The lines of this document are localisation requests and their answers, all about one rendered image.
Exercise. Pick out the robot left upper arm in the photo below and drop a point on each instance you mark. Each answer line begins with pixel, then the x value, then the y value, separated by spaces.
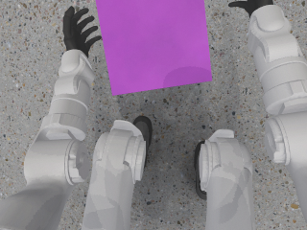
pixel 53 168

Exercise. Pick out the robot right forearm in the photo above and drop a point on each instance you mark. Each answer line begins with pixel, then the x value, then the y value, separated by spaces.
pixel 279 62

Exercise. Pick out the robot left thigh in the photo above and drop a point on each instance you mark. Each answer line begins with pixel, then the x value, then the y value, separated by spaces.
pixel 110 191

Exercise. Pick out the carton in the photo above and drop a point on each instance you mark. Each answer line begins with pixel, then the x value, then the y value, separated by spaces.
pixel 154 44

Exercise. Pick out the left robot hand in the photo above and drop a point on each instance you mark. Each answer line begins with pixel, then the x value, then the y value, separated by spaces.
pixel 74 38

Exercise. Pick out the right robot hand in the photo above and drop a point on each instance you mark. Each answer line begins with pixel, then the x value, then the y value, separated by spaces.
pixel 250 5

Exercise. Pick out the robot right upper arm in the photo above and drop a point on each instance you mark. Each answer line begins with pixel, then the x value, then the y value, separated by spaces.
pixel 286 143

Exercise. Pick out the robot left forearm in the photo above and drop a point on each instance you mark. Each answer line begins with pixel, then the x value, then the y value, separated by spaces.
pixel 69 105

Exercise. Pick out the robot left foot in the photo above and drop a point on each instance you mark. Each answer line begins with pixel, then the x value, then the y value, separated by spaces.
pixel 144 124

